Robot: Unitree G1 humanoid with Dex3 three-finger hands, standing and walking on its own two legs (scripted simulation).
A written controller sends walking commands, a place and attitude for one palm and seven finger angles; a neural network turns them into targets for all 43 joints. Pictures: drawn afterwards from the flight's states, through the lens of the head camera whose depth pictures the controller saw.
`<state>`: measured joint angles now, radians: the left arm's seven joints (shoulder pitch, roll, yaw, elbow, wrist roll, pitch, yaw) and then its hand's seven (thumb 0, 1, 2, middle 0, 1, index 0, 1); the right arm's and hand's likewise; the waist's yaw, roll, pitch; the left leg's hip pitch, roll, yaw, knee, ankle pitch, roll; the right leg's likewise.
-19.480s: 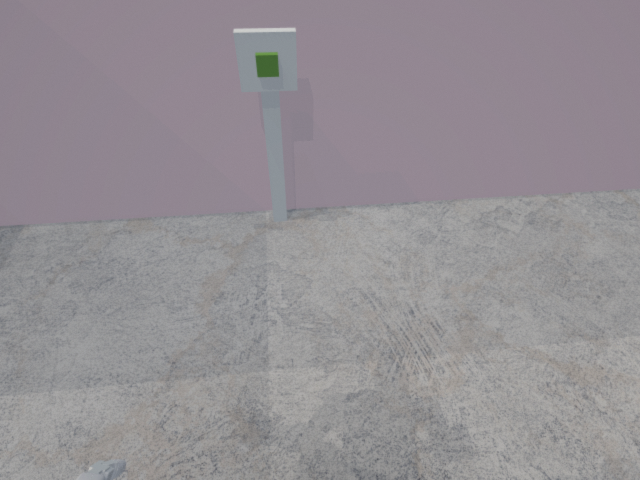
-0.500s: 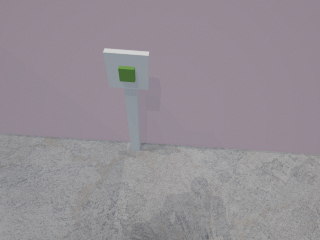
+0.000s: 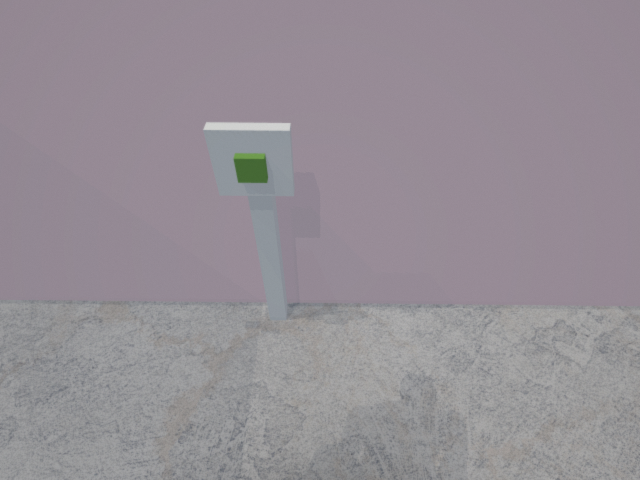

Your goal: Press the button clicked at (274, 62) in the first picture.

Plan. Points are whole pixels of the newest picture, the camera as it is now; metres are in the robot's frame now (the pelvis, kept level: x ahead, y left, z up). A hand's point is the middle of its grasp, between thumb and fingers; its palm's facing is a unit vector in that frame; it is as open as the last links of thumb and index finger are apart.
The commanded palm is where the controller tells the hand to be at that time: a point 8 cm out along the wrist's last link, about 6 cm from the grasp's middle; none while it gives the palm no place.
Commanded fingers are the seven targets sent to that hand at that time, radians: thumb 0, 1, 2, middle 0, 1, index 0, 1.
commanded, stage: let the arm hang, fingers relaxed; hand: left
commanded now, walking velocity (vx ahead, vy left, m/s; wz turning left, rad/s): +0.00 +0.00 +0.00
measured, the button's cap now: (251, 167) +0.74 +0.19 -0.05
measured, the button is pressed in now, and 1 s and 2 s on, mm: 0 0 0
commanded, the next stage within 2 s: stand and wait in 0.22 s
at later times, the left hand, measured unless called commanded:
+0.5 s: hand out of the picture -0.01 +0.16 -0.17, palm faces +0.04 -0.98 -0.20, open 7.4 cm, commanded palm none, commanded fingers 0.00 0.90 0.90 -0.20 -0.30 -0.20 -0.30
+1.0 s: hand out of the picture +0.02 +0.15 -0.17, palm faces +0.03 -0.98 -0.20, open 7.4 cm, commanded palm none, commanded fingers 0.00 0.90 0.90 -0.20 -0.30 -0.20 -0.30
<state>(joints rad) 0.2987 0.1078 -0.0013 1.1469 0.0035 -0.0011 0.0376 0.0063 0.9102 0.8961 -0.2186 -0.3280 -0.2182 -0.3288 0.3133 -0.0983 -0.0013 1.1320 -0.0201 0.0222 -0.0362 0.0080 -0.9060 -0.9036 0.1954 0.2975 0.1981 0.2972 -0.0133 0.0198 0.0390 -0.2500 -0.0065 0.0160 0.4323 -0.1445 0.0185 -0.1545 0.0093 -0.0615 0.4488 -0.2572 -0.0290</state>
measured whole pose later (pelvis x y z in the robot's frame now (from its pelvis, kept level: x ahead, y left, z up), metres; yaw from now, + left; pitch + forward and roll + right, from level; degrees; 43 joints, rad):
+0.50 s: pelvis +0.01 -0.01 +0.00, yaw +0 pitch -2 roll +0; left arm 0.30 0.13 0.01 1.16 0.00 -0.01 0.04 0.01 0.91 0.90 -0.20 -0.30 -0.20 -0.30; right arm 0.30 -0.13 -0.01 1.14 -0.02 0.02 -0.04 0.01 -0.91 -0.90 0.19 0.30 0.20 0.30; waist -0.01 0.02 0.07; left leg -0.23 0.01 0.01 0.42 -0.15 0.00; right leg -0.13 0.03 -0.07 0.42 -0.26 -0.04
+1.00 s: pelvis +0.02 -0.02 +0.00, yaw +0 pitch -2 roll +0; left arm 0.26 0.14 0.00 1.15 0.00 -0.01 0.04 0.01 0.91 0.90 -0.20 -0.30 -0.20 -0.30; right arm 0.25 -0.14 0.00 1.14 -0.02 0.01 -0.04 0.01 -0.91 -0.90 0.19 0.30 0.20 0.30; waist -0.01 0.02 0.07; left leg -0.20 0.02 0.01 0.40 -0.16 -0.02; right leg -0.09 0.04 -0.07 0.39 -0.26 -0.06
